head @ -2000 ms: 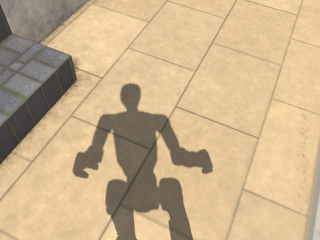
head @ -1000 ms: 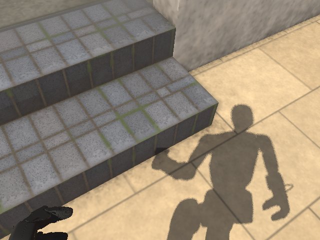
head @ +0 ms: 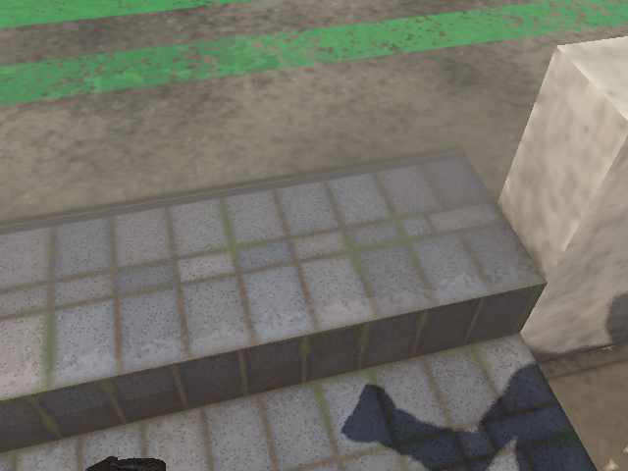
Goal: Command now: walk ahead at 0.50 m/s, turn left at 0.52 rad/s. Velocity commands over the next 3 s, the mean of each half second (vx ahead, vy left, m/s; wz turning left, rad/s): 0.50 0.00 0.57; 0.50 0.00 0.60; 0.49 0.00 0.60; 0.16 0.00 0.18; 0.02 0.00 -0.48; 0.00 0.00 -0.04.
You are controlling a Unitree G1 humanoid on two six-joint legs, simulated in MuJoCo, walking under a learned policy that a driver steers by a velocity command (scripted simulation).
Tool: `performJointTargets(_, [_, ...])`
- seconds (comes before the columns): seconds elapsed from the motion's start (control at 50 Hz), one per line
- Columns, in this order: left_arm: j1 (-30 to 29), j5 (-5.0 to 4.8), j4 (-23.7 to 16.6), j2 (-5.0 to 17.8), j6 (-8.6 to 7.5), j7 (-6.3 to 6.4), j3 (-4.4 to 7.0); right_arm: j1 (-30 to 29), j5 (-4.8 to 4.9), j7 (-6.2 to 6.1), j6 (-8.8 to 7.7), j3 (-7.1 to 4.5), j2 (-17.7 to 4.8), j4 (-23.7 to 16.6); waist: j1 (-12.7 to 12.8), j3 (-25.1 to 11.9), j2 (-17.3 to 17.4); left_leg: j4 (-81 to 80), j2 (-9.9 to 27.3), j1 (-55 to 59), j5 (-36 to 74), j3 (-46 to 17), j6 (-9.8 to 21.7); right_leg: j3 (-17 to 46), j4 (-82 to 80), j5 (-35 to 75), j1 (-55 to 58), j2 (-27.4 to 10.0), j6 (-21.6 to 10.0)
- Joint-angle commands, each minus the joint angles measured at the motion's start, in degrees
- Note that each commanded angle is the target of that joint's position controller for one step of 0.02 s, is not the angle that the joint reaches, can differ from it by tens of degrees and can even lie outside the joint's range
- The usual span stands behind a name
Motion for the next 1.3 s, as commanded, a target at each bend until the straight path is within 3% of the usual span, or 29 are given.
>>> performJointTargets(0.02, [4.66,0.64,-3.76,7.67,-1.3,0.5,3.68,-7.88,-0.11,-0.66,-0.36,-1.59,-8.07,-6.17,8.97,-3.95,8.59,4.9,9.98,-0.81,33.28,-12.31,5.25,-0.83,-17.22,7.93,14.55,0.27,-2.67])
performJointTargets(0.04, [11.1,1.6,-2.17,9.44,-1.91,0.6,4.62,-8.89,-0.11,-0.47,-0.72,-0.92,-5.47,-7.11,11.43,-7.71,4.76,17.7,4.56,-6.09,32.94,-8.03,2.65,0.64,-20.66,14.71,26.02,-2.16,-3.45])
performJointTargets(0.06, [17.65,1.97,-0.36,13.59,-1.82,0.85,5.43,-8.27,-1.66,-0.37,-1.52,0.62,0.49,-8.38,10.4,-10.82,-10.18,38.68,-2.51,-23.41,-5.46,-1.57,-1.62,18.11,-18.99,40.08,41.54,-17.05,-6.76])
performJointTargets(0.08, [17.76,3.21,-1.03,15.65,-1.4,0.7,6.0,4.02,0.38,0.09,-2.32,0.41,-1.53,-7.51,5.03,-14.96,-14.83,57.14,-3.9,-33.63,-19.32,-2.73,-4.68,37.65,-20.32,29.76,42.13,-29.99,-18.42])
performJointTargets(0.12, [13.89,1.43,-0.67,8.33,0.23,1.48,4.56,-5.48,1.95,-0.05,-1.18,-0.23,-4.28,-8.5,7.91,-2.33,-6.15,83.39,1.95,-51.9,-15.64,2.89,-6.56,30.62,-25.96,-12.47,34.92,-26.61,-20.09])
performJointTargets(0.16, [13.41,1.75,0.98,6.09,0.4,1.55,3.53,-11.32,0.82,0.06,-1.24,1.37,-0.67,-11.42,6.66,4.73,-3.37,88.95,4.61,-58.72,-9.84,3.61,-6.43,19.01,-27.28,-14.21,27.45,-19.14,-15.58])
performJointTargets(0.26, [22.7,1.27,9.46,0.97,1.29,1.86,1.66,-17.17,1.86,1.09,0.23,5.73,8.61,-16.94,5.62,5.04,-3.11,117.09,4.13,-76.92,-9.3,2.89,-3.79,8.62,-28.49,-11.34,24.93,-21.63,-12.97])
performJointTargets(0.34, [17.36,1.31,10.27,3.11,1.04,1.82,1.07,-25.14,0.48,1.93,0.07,7.61,8.77,-22.19,2.94,5.96,-1.96,90.46,6.9,-66.49,5.55,9.86,-5.42,-4.55,-31.42,-6.74,6.67,-12.92,-10.27])
performJointTargets(0.4, [23.82,-1.35,13.64,8.74,1.38,4.17,2.32,-35.08,0.36,2.68,-1.11,9.05,8.18,-27.82,5.24,-2.56,-8.34,62.13,9.17,-40.97,-2.43,19.74,-3.25,-7.35,-45.15,14.65,8.28,-14.8,-13.83])
performJointTargets(0.44, [25.56,-0.83,14.75,13.06,0.62,3.64,2.75,-28.55,-0.14,3.23,-1.5,6.34,4.35,-23.88,1.36,-12.36,-11.28,58.02,0.98,-26.85,-9.75,26.5,1.87,-12.08,-31.46,86.97,23.97,-16.7,-14.29])
performJointTargets(0.48, [19.18,-0.36,11.95,17.97,2.22,4.04,4.51,-13.26,0.21,4.3,-0.95,3.35,-1.85,-19.71,-5.86,-19.84,-15.67,40.64,-2.59,-25.06,-15.16,20.38,6.59,-10.94,-10.49,109.82,42.22,-20.54,-13.49])
performJointTargets(0.5, [18.99,-0.03,10.13,17.43,1.74,4.46,4.97,-4.86,0.57,4.79,-0.63,1.21,-6.35,-17.39,-8.8,-24.22,-13.47,31.78,-1.0,-10.43,-12.8,5.79,9.61,-7.98,3.62,100.76,34.07,-20.83,-13.47])
performJointTargets(0.52, [18.47,1.26,5.12,8.74,-0.1,2.88,3.66,-1.19,0.45,4.46,-0.05,-1.36,-14.42,-13.81,-4.69,-26.54,13.13,11.16,12.12,6.81,-22.83,-33.55,19.13,-3.95,26.51,36.12,4.16,-6.68,-9.67])
performJointTargets(0.54, [12.07,2.21,4.71,8.17,-3.07,-0.17,4.41,0.45,-0.94,2.05,0.51,-1.63,-14.52,-12.73,-6.02,-28.69,14.41,-10.15,19.71,10.11,-34.04,-60.74,21.95,8.59,57.9,1.22,-11.83,4.19,-8.2])
performJointTargets(0.6, [2.58,0.07,-4.03,-2.02,-5.08,-2.26,1.38,0.41,-0.71,3.8,-2.33,2.8,1.02,-1.72,4.17,3.02,-0.85,-3.44,14.25,-13.52,-18.97,-31.33,10.32,6.42,75.48,-2.44,-32.46,-1.5,-11.59])
performJointTargets(0.64, [9.86,-0.05,-3.47,-6.08,-4.03,-2.27,-1.3,-4.16,-0.79,4.63,-2.14,3.55,6.57,1.49,10.56,3.85,2.65,0.27,6.22,-20.76,-3.88,-9.67,6.59,4.84,75.48,-0.75,-29.02,-4.2,-11.8])
performJointTargets(0.72, [4.98,2.59,-5.66,0.04,-3.42,-0.78,-0.98,-8.65,-0.18,3.99,-3.86,1.92,0.72,0.69,11.16,1.02,0.12,-6.82,3.91,-25.75,9.96,-4.55,8.43,-1.1,50.37,11.45,-22.27,-5.63,-6.71])
performJointTargets(0.74, [4.23,3.09,-5.65,-2.81,-3.13,-0.62,-1.74,-4.54,-0.56,3.45,-3.69,1.96,0.65,2.3,9.41,-1.18,2.91,-4.94,5.21,-21.79,11.35,-7.05,9.97,-4.22,58.34,12.01,-26.48,-4.16,-4.98])
performJointTargets(0.8, [2.43,-1.17,-6.88,-7.58,-2.95,-1.03,-2.95,9.81,-1.27,3.03,-2.29,2.67,1.41,6.53,4.05,-1.57,7.81,-2.48,11.89,0.31,2.06,-17.75,12.58,-1.55,88.67,-6.08,-53.96,-4.03,-4.25])
performJointTargets(0.88, [-14.57,-1.08,-14.35,-10.49,-5.25,-3.04,-5.02,16.6,-0.56,1.48,-0.11,3.4,4.55,9.24,-0.53,5.14,5.44,-4.05,13.45,8.85,0.46,-21.35,10.33,-3.1,85.13,-12.79,-68.48,-5.32,-3.35])
performJointTargets(0.96, [-24.67,1.99,-24.03,-10.78,-5.55,-2.67,-6.89,11.58,2.16,-1.85,1.06,1.38,-0.17,8.33,1.68,1.71,8.09,-24.78,13.72,-13.2,8.79,-17.67,12.35,-10.41,46.21,-6.29,-31.85,-7.05,-2.7])
performJointTargets(1.0, [-11.18,0.81,-20.04,-4.77,-5.83,-1.27,-2.48,7.52,1.09,-1.48,-0.65,0.02,-5.11,6.83,8.89,-10.37,17.28,-18.03,13.79,-14.89,60.5,-12.14,10.38,-13.96,38.28,-7.96,3.19,-0.57,-5.26])
performJointTargets(1.04, [11.13,-0.95,-14.22,7.23,-4.61,0.06,3.3,3.72,0.18,-1.3,-1.85,-1.22,-9.25,6.96,20.06,-19.5,18.03,9.15,12.18,-0.43,91.59,-9.36,5.34,1.88,22.24,-18.33,15.35,-1.66,-10.0])
performJointTargets(1.08, [21.3,2.85,-8.04,13.92,-4.04,0.47,5.05,7.17,0.23,1.48,-4.26,0.63,3.75,1.93,14.18,-33.63,-30.86,48.32,-5.56,-25.19,8.64,-10.88,2.27,57.87,-18.59,-25.6,39.85,-23.87,-19.61])
performJointTargets(1.1, [15.93,1.39,-8.2,9.02,-3.41,1.67,4.52,4.61,-0.57,3.14,-3.94,-0.28,2.78,1.04,12.2,-24.2,-19.87,65.18,-4.75,-30.88,6.58,-10.28,0.17,62.76,-24.36,-27.66,29.5,-25.88,-18.93])
performJointTargets(1.14, [8.75,-0.22,-2.28,-1.63,-1.94,2.21,2.09,-5.08,-0.31,3.71,-1.66,0.89,5.0,-5.39,6.47,-3.04,-4.37,72.42,1.84,-38.39,9.38,0.22,1.96,36.15,-17.48,-33.46,6.76,-22.73,-14.11])
performJointTargets(1.18, [7.17,2.3,3.38,-7.21,-2.2,1.74,0.95,-2.76,1.28,3.76,0.47,0.99,4.98,-5.11,1.32,2.2,-2.49,76.9,4.82,-35.34,5.09,2.52,4.85,17.19,-13.0,-25.46,-3.88,-19.85,-10.95])
performJointTargets(1.26, [12.14,0.86,10.28,-4.33,-3.41,0.08,2.04,-5.29,1.35,2.59,1.25,2.81,8.16,-7.45,0.64,5.43,-1.55,72.14,6.48,-46.31,4.9,2.69,6.56,2.83,-21.24,-15.63,4.19,-18.44,-8.38])
performJointTargets(1.3, [11.06,1.51,9.51,-1.45,-2.67,0.1,2.44,-8.49,0.21,2.41,0.94,2.6,4.44,-8.92,0.52,4.34,0.43,60.93,5.9,-45.13,13.64,4.84,4.46,-5.13,-24.26,-8.25,4.44,-15.52,-8.6])
Next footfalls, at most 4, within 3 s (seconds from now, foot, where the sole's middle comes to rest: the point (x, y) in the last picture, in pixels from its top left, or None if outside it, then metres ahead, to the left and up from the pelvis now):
0.04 right None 0.13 -0.12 -0.78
0.50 left None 0.31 0.16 -0.60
1.04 right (215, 278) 0.74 0.15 -0.42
1.62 left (18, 274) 0.77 0.51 -0.42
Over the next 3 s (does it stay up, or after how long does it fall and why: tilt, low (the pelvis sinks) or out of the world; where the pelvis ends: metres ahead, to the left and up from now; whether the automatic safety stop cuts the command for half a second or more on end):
stays up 0.83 0.43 0.35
